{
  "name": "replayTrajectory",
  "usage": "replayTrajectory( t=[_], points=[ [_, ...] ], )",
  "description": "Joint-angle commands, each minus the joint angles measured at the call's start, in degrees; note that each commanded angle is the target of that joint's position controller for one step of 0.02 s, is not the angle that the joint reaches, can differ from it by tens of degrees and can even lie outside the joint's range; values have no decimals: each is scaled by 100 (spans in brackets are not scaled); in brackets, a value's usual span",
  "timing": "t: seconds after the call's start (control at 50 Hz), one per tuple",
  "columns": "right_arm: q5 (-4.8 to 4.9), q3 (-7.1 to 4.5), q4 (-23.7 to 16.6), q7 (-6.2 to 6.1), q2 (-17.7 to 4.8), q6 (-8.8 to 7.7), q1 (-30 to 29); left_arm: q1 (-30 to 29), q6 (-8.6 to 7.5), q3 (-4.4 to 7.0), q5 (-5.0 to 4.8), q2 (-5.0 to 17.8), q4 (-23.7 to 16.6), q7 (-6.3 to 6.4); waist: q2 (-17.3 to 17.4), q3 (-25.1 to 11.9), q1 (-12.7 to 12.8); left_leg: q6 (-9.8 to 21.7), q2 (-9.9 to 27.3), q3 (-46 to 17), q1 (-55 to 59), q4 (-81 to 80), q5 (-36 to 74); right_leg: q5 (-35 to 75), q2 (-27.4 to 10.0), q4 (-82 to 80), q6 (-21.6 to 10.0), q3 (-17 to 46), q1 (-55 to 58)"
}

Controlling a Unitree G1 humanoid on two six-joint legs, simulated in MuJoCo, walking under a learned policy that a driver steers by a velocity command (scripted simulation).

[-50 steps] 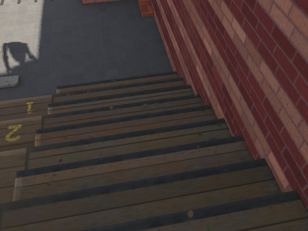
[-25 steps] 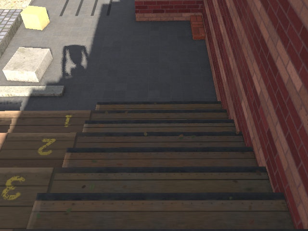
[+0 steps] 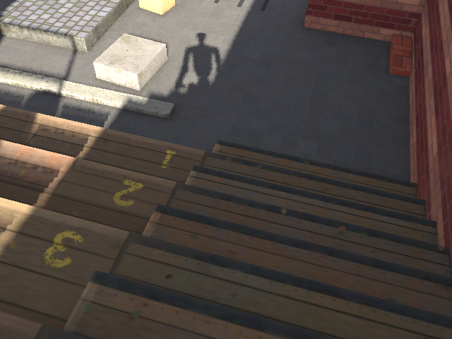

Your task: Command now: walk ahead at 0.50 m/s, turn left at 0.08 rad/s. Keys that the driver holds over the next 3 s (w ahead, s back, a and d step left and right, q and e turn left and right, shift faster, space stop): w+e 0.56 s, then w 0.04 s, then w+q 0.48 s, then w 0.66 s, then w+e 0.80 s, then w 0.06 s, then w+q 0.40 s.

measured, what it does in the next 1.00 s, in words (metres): goes down: right foot 0.15 m lower, then left foot 0.15 m lower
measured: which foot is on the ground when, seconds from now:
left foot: down 0.00-0.36, up 0.38-0.82, down 0.84-1.00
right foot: up 0.00-0.32, down 0.34-0.86, up 0.88-1.00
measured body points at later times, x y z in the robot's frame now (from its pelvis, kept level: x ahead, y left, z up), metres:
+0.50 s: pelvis +0.25 -0.10 -0.14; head +0.26 -0.11 +0.31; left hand +0.32 +0.13 -0.28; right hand +0.26 -0.36 -0.28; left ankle +0.25 +0.06 -0.69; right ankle +0.24 -0.18 -0.86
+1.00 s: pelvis +0.53 -0.10 -0.28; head +0.54 -0.09 +0.17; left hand +0.65 +0.12 -0.42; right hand +0.48 -0.33 -0.42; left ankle +0.56 -0.02 -1.01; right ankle +0.46 -0.22 -0.83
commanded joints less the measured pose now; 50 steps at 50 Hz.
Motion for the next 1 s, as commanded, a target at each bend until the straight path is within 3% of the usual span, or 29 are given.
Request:
replayTrajectory(
  t=[0.02, 0.06, 0.08, 0.12, 0.26, 0.3, 0.34, 0.36, 0.38, 0.4, 0.42, 0.44, 0.48, 0.5, 0.54, 0.56, 0.58, 0.64, 0.68, 0.74, 0.82, 0.84, 0.86, 0.88, 0.9, 0.92, 0.94, 0.96, 1.0],
  points=[
    [-83, -232, -309, -215, -1029, -241, -15, 739, 43, 189, -41, 572, -25, -81, 450, -40, 219, 972, 1746, -1656, -163, -1247, 2850, 1793, -102, -1018, -67, 225, 63],
    [95, -115, -176, -370, -671, -323, 156, 123, -25, 179, -30, 569, -215, -218, 396, 247, 29, 637, 1472, -1179, -192, -991, 1562, 3322, -31, -2595, -285, 363, 25],
    [128, -73, -103, -422, -623, -313, 191, -188, -45, 128, 106, 391, -320, -305, 549, 242, -81, 502, 1336, -942, -501, -885, 1001, 4212, 130, -3133, -324, 202, 589],
    [46, -54, -94, -471, -668, -262, 173, -358, -23, 67, 136, 209, -379, -402, 540, 210, -176, 434, 1224, -628, -944, -677, 535, 4816, 420, -3579, -360, 12, 1398],
    [-10, -77, 92, -506, -790, -62, 853, -910, 19, -58, -140, 152, -829, -636, 683, 834, -734, 713, 2000, -1432, 742, 1143, 1330, 2530, 454, -4430, -452, 251, -32],
    [-28, -84, 102, -523, -936, 1, 724, -548, 41, -12, -201, 203, -725, -675, 703, 814, -565, 624, 2233, -1413, 527, 1519, 2109, 1512, 412, -4645, -617, -152, 730],
    [9, -77, 122, -272, -873, -139, 194, 1854, 111, 269, -52, 684, 133, -626, 128, -379, 667, 240, 1445, -242, -989, 4163, 3586, 2311, 890, -4553, -1190, -757, 4521],
    [-20, -51, -4, -226, -661, -346, 556, 2571, 94, 235, -68, 935, 374, -632, -1190, -813, 696, -320, 696, 241, -2599, 7240, -180, 4910, -88, -3771, -1862, 566, 6137],
    [-14, 33, -28, -103, -678, -479, 1267, 2487, 172, 109, -215, 684, 366, -678, -1634, -1603, 301, -643, 609, -177, -3566, 8090, -2585, 4601, -647, -3569, -2455, 1959, 6999],
    [104, -6, -352, -103, -899, -499, 686, 2421, 288, 179, -309, 858, 267, -602, -1306, -1590, 502, -851, 640, -281, -4122, 7849, -2425, 3273, -984, -4475, -2744, 2869, 6905],
    [362, 65, -834, -202, -710, -476, -260, 2192, 346, 300, -256, 1188, 373, -480, -813, -1045, 528, -787, 768, -297, -5062, 7244, -1675, 391, -1300, -5296, -2837, 3935, 6531],
    [408, 11, -974, -359, -873, -384, -864, 1599, 338, 188, -104, 934, 147, -415, 334, -265, 334, -703, 1040, -423, -4966, 6481, -1108, -498, -1237, -5452, -2550, 4101, 5354],
    [145, -144, -858, -462, -1023, -237, -463, 340, 89, -27, 36, 453, -335, -421, 871, 348, -528, -546, 1399, -911, -3782, 4541, 369, -410, -714, -5292, -2088, 3389, 2969],
    [-57, -157, -866, -504, -964, -214, -426, -6, 13, 20, -44, 599, -497, -312, 471, 594, -638, -734, 1355, -688, -2890, 3113, 1077, 384, -143, -5412, -1904, 2409, 1882],
    [-364, -71, -1068, -477, -527, -210, -684, 208, 76, 55, -30, 647, -356, -95, -176, 39, -530, -883, 1195, -339, -1584, 2131, 1967, 2052, 292, -5259, -1854, 1720, 1456],
    [-273, -87, -803, -372, -518, -248, -81, 336, 115, 68, 67, 653, -299, -45, -314, -390, -660, -872, 1097, -279, -1109, 2539, 2860, 2705, 325, -4920, -1858, 1595, 1573],
    [-154, -189, -901, -291, -771, -292, -325, 1017, 66, 46, -96, 430, -40, 5, -281, -302, -389, -776, 1203, -704, -2121, 1959, 3698, 2102, 382, -4580, -1819, 1705, 2533],
    [-268, -118, -1324, -176, -758, -351, -1341, 1290, 84, -19, -278, 273, 61, 134, 327, 195, -87, -539, 1069, -569, -2007, -407, 5100, 529, 653, -3998, -1504, 1279, 2348],
    [-242, -75, -1562, -71, -415, -318, -1785, 1245, 159, 20, -197, 455, 134, 124, -36, 173, 203, -593, 770, -86, -288, -681, 5852, -464, 818, -4061, -1338, 1072, 1168],
    [42, -79, -1780, -65, -456, -180, -1587, 1164, 240, -16, -164, 326, 104, 45, -404, 446, 173, -550, 959, -441, -812, -952, 4365, -327, 633, -3222, -1498, 1451, 1958],
    [73, -197, -1366, 43, -637, -183, -535, 1105, 328, -38, -72, 406, 178, 95, -135, 405, -64, -214, 1206, -276, -252, -1758, 3419, 1134, 242, -1529, -1501, 1516, 2671],
    [-17, -261, -950, 64, -693, -186, 480, 1069, 296, -94, -76, 340, 201, -26, 154, 21, -440, -10, 1003, 8, 1053, -1888, 3192, 1462, 555, -329, -1370, 1016, 2301],
    [-120, -325, -466, 98, -965, -162, 1913, 1181, 177, -83, -88, 271, 283, -174, 909, -705, -909, 524, 1536, -625, 3238, -664, 4706, 186, 1039, 2279, -948, 335, 777],
    [144, -248, -296, 155, -965, -90, 1985, 2015, 3, -177, -52, 26, 269, -300, 2256, -1144, -477, 1181, 2114, -1893, 4684, 64, 5122, -3655, 1422, 4219, -437, -83, -1241],
    [330, -288, -348, 156, -1149, 69, 1961, 2039, -102, -162, -106, 376, 101, -330, 2199, -1322, -505, 1499, 2461, -2818, 4621, -461, 3885, -3524, 1073, 4546, -217, -19, -1846],
    [362, -468, -328, 62, -1768, 121, 1745, 1138, -175, -207, -439, 449, -429, -327, 2059, -1108, -646, 1975, 2920, -4296, 4552, -1600, 648, -2659, 920, 3411, -161, -21, -2698],
    [45, -306, -449, -29, -1214, 188, 1337, -16, -62, -148, -449, 576, -567, -173, 420, -293, -753, 1705, 2916, -4478, 3258, -2160, -639, -1964, 636, 2941, -214, 29, -2652],
    [-27, -224, -544, -25, -1091, 102, 838, -414, 33, -86, -368, 676, -803, -77, 308, 97, -456, 1690, 2890, -4857, 2094, -2135, -883, -1679, 500, 2465, -259, 206, -2173],
    [14, -51, -894, -98, -659, -199, -233, -51, 63, 55, -56, 797, -651, -9, 272, 537, 213, 1120, 2007, -3675, 181, -1971, -479, -8, 73, 81, -354, 627, -1017]
  ],
)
